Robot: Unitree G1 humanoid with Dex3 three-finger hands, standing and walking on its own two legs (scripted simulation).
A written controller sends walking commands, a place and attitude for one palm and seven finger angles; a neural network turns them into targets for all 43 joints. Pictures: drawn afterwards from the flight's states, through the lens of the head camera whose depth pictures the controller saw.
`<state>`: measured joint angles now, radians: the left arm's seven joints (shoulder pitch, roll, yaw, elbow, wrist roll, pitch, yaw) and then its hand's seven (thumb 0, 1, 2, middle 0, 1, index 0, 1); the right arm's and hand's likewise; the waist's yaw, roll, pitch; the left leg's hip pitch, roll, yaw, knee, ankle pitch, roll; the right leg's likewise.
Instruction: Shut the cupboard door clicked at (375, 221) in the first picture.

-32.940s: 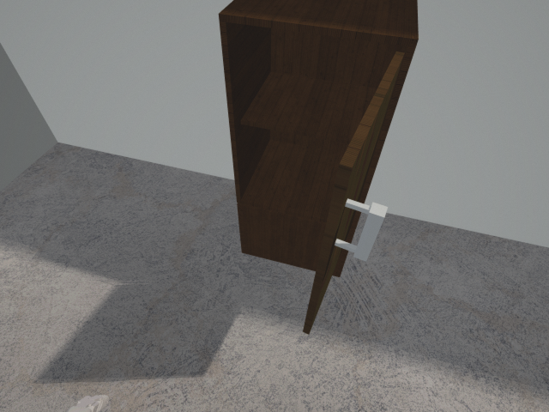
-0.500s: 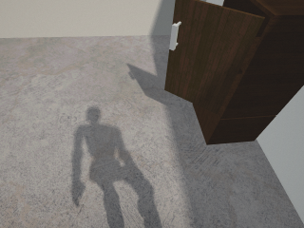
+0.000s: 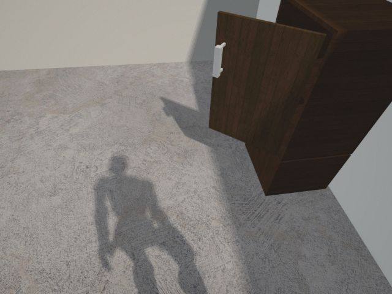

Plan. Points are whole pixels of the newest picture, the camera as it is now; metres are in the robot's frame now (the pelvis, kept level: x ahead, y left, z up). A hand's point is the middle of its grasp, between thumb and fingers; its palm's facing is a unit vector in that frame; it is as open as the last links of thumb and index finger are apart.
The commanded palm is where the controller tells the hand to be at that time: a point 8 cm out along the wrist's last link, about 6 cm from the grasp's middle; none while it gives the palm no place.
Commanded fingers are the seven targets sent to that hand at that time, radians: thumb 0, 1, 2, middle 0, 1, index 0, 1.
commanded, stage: let the arm hang, fingers relaxed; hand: left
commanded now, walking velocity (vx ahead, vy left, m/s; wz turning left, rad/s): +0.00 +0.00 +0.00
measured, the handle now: (219, 59) +0.99 -0.06 +0.01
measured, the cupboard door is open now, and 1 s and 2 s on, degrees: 50 50 50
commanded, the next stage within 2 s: look to check the result in 0.08 s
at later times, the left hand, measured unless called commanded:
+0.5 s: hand out of the picture +0.02 +0.18 -0.17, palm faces +0.01 -0.97 -0.23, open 7.4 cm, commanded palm none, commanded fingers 0.00 0.90 0.90 -0.20 -0.30 -0.20 -0.30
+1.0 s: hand out of the picture +0.07 +0.19 -0.17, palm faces +0.07 -0.96 -0.27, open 7.4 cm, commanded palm none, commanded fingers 0.00 0.90 0.90 -0.20 -0.30 -0.20 -0.30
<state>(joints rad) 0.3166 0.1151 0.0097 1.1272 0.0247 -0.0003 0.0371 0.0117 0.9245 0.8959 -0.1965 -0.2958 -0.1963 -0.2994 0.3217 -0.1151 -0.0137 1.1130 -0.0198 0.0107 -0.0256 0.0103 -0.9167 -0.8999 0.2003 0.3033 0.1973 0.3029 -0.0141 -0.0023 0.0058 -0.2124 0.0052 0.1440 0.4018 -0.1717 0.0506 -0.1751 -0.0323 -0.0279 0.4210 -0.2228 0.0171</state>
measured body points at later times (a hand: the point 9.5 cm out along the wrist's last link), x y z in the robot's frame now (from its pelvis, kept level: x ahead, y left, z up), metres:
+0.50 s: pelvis +0.01 -0.01 +0.00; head +0.02 -0.01 +0.45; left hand +0.02 +0.24 -0.15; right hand +0.02 -0.25 -0.15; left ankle +0.03 +0.09 -0.74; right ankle +0.00 -0.13 -0.74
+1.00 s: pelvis +0.03 -0.02 +0.00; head +0.05 -0.02 +0.45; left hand +0.07 +0.24 -0.15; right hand +0.08 -0.27 -0.15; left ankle +0.03 +0.09 -0.74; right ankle +0.00 -0.13 -0.74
